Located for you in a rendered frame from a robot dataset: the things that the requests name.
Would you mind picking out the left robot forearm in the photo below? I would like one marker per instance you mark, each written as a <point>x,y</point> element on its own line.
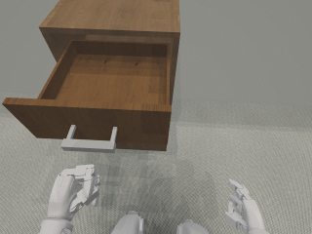
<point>56,226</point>

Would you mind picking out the robot left hand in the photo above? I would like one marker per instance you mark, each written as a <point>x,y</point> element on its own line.
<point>82,182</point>

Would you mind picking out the drawer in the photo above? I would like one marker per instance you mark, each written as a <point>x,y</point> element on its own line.
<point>99,84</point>

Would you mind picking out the handle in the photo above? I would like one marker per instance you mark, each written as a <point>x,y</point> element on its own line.
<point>89,145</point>

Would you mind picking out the left robot thigh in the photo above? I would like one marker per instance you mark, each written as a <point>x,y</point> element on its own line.
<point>129,224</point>

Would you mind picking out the robot right hand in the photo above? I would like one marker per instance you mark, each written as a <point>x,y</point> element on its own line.
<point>248,216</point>

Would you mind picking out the robot thigh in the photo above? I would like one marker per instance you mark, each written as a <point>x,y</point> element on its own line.
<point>129,224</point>
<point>190,228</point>

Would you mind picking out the right robot thigh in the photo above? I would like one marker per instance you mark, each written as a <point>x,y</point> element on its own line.
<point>190,228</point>

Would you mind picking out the cabinet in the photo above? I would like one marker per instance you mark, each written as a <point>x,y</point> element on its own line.
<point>150,21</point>

